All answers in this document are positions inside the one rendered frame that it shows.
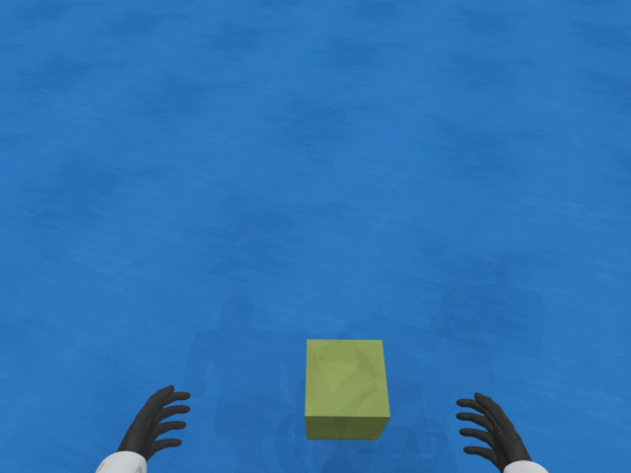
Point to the robot left hand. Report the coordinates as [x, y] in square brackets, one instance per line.
[141, 435]

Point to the carton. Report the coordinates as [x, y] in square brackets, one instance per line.
[346, 391]

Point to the robot right hand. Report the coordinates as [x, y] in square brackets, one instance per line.
[507, 445]

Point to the robot left forearm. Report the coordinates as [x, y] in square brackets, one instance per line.
[123, 462]

